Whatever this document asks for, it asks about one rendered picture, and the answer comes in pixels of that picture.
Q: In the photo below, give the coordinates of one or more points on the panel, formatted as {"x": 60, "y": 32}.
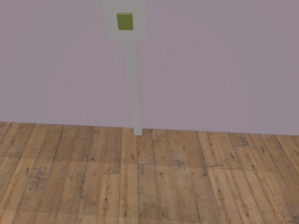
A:
{"x": 139, "y": 10}

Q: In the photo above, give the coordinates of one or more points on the button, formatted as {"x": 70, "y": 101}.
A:
{"x": 125, "y": 21}

